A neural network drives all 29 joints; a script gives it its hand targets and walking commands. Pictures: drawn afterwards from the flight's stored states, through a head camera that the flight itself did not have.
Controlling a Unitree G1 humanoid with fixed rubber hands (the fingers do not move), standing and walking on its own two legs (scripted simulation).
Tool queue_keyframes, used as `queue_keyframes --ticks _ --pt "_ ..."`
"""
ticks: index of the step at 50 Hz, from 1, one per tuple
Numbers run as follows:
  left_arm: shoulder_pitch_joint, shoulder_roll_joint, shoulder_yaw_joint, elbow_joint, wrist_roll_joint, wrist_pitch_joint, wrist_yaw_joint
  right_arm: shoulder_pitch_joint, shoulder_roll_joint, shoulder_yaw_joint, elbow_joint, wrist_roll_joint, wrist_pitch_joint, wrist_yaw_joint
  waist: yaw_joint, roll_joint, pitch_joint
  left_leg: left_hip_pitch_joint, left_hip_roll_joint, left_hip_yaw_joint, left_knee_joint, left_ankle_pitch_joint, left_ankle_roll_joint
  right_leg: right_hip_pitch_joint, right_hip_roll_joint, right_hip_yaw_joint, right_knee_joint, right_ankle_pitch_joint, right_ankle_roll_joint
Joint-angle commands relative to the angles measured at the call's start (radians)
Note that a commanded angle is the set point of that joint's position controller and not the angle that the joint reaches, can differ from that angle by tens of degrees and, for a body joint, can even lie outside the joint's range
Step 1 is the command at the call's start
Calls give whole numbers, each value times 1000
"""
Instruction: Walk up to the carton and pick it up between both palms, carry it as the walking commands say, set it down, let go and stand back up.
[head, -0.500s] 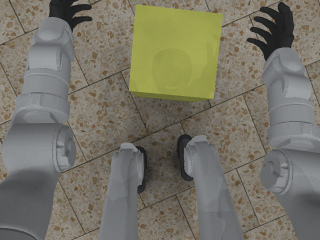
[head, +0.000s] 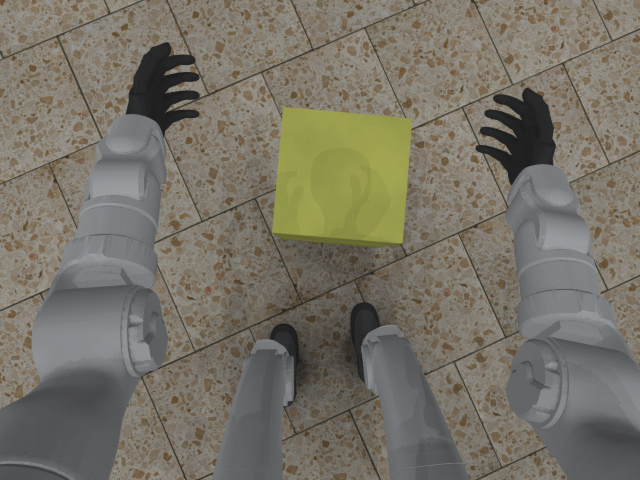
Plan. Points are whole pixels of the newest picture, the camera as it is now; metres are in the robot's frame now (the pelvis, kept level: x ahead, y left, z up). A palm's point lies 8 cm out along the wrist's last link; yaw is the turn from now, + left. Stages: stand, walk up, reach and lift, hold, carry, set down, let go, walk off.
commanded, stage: let go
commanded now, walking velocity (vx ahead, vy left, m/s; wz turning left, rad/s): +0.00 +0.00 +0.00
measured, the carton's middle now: (337, 189) +0.49 -0.06 -0.52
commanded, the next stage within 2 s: stand in 1.28 s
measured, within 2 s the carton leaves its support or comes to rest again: neither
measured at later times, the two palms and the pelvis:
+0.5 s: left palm (96, 293) +0.33 +0.20 -0.01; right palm (615, 308) +0.28 -0.26 -0.01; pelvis +0.04 -0.02 +0.07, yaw +0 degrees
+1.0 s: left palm (23, 420) +0.24 +0.23 +0.04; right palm (635, 375) +0.24 -0.23 +0.04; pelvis +0.08 +0.00 +0.10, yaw +0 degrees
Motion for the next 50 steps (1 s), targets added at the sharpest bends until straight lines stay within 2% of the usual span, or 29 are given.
queue_keyframes --ticks 1,2,4,6,8,10,11,12,14,15,18,19,22,26,29,30,31,32,33,34,35,36,40,42,43,44,47,48,50 --pt "-150 94 21 -108 29 -25 13 -91 -115 -10 -87 -17 -35 18 -24 83 -962 508 18 -30 -97 397 -43 460 28 -17 -32 344 26" --pt "-97 83 26 -79 37 -26 22 -41 -132 -9 -78 -24 -41 22 -29 77 -977 543 22 -29 -96 438 -49 476 31 -21 -34 366 26" --pt "-35 75 18 -154 40 -32 39 11 -142 20 -127 -22 -48 33 -9 93 -1056 631 22 -33 -95 539 -53 514 32 -9 -48 424 22" --pt "71 29 -1 -231 39 -38 60 88 -166 51 -195 -20 -56 48 -9 97 -1120 690 19 -34 -96 635 -62 586 35 -6 -44 496 14" --pt "208 13 -7 -315 45 -40 86 206 -174 91 -266 -26 -60 65 -2 44 -1177 722 20 -39 -115 702 -66 698 35 -1 -51 566 13" --pt "346 -9 -15 -413 43 -37 102 320 -169 135 -357 -10 -56 83 16 19 -1191 703 9 -20 -142 688 -65 836 31 16 -65 645 7" --pt "396 -18 -34 -447 27 -36 105 390 -172 139 -359 -12 -54 89 -9 -12 -1162 696 9 -31 -180 654 -61 887 29 18 -77 645 8" --pt "373 -3 -23 -505 20 -38 108 357 -177 158 -404 7 -52 93 5 -37 -1134 677 9 -19 -195 607 -63 943 25 21 -88 639 9" --pt "483 -20 -38 -558 16 -39 104 480 -175 172 -423 6 -49 98 15 -50 -1025 651 -1 -5 -250 484 -54 1028 14 30 -126 591 5" --pt "538 -36 -56 -560 6 -44 99 525 -167 183 -428 9 -55 101 2 -69 -980 668 1 -2 -275 439 -51 1052 11 32 -153 561 5" --pt "635 -64 -61 -555 12 -62 92 622 -142 220 -401 34 -71 103 21 -30 -782 681 3 19 -339 303 -48 1065 -2 49 -223 453 6" --pt "763 -61 -75 -536 28 -68 85 738 -111 251 -386 29 -76 99 40 -33 -685 708 10 24 -369 256 -38 1087 -7 59 -261 405 4" --pt "811 -80 -100 -492 8 -87 69 767 -95 280 -349 39 -91 91 46 -11 -469 734 21 20 -431 132 -33 1085 -12 62 -332 244 -1" --pt "898 -74 -96 -451 4 -100 52 823 -87 303 -353 26 -91 75 62 -9 -280 816 33 27 -502 26 -21 1124 -10 44 -402 82 -10" --pt "953 -73 -106 -454 -7 -109 39 904 -96 313 -369 17 -88 64 49 -59 -178 861 31 37 -535 12 -13 1200 -12 41 -455 35 -3" --pt "988 -85 -117 -458 -7 -112 33 937 -81 325 -380 19 -86 61 43 -44 -180 906 28 45 -543 10 -16 1216 -10 41 -473 25 1" --pt "1027 -67 -109 -471 -4 -115 32 963 -94 320 -396 15 -86 56 54 -45 -165 927 25 41 -556 33 -12 1264 -11 42 -489 48 -1" --pt "1054 -68 -121 -467 -4 -117 30 981 -107 311 -421 2 -87 52 39 -75 -153 978 30 31 -577 55 -6 1268 -7 29 -498 89 -3" --pt "1080 -72 -118 -497 -3 -120 30 1009 -110 321 -431 8 -87 54 49 -44 -135 997 28 35 -599 77 -8 1296 -4 29 -512 103 -5" --pt "1112 -66 -118 -507 2 -122 32 1029 -105 327 -441 6 -87 56 52 -73 -143 1036 27 29 -610 100 -8 1327 -4 28 -520 140 -1" --pt "1139 -69 -128 -518 -2 -124 29 1033 -96 341 -452 18 -88 57 67 -65 -118 1036 28 31 -620 123 -6 1357 -4 31 -530 174 -2" --pt "1178 -64 -128 -520 -6 -122 27 1062 -112 333 -448 12 -86 58 60 -74 -89 1062 28 29 -637 125 -5 1370 -2 27 -539 186 0" --pt "1232 -63 -152 -580 -6 -101 23 1057 -126 330 -467 16 -75 66 88 -18 -17 1140 29 11 -680 177 -11 1407 4 18 -572 205 -6" --pt "1224 -70 -177 -605 -10 -96 19 1085 -111 338 -463 23 -67 74 78 -7 -24 1177 37 8 -686 229 -18 1409 12 14 -565 248 0" --pt "1234 -75 -170 -613 -11 -90 17 1071 -118 334 -457 19 -64 75 90 9 -9 1172 30 10 -692 217 -19 1424 10 15 -569 229 -6" --pt "1235 -67 -179 -622 -18 -83 15 1097 -110 340 -450 22 -59 78 77 -7 16 1186 30 6 -696 215 -17 1411 13 9 -569 232 -4" --pt "1251 -78 -177 -640 -22 -59 6 1088 -133 314 -451 -1 -41 72 90 -20 45 1182 33 5 -701 224 -18 1417 16 9 -573 219 -9" --pt "1252 -64 -175 -640 -25 -57 3 1111 -135 305 -453 -7 -34 71 72 -27 25 1207 37 3 -697 242 -18 1404 21 6 -567 242 -7" --pt "1285 -70 -173 -636 -28 -51 3 1123 -119 308 -435 -12 -25 69 83 -28 31 1207 33 0 -696 273 -14 1411 25 9 -561 258 -8"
